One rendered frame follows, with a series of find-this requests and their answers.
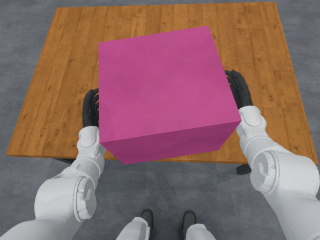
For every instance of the left robot forearm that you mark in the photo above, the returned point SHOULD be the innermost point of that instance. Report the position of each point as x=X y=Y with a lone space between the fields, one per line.
x=90 y=159

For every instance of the robot left hand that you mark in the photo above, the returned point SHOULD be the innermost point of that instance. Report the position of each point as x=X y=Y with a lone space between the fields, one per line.
x=90 y=112

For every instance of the carton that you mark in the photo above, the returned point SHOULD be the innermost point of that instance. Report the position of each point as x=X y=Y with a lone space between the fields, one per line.
x=164 y=95

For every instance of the robot left upper arm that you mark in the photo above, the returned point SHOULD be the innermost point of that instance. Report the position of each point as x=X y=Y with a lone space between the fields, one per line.
x=62 y=205

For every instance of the robot left foot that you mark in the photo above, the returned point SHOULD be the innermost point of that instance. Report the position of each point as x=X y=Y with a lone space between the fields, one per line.
x=147 y=215

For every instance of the robot right hand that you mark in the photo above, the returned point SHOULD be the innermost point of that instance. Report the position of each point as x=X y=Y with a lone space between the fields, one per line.
x=239 y=88

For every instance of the right robot forearm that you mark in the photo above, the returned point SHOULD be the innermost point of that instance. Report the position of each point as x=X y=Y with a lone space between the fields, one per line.
x=253 y=136

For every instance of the robot right thigh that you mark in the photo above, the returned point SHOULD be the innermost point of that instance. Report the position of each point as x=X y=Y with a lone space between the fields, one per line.
x=199 y=234

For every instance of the table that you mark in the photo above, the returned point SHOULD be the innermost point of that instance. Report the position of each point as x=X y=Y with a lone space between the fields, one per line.
x=249 y=39

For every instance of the robot right upper arm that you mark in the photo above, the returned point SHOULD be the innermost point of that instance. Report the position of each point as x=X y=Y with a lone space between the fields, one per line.
x=289 y=183

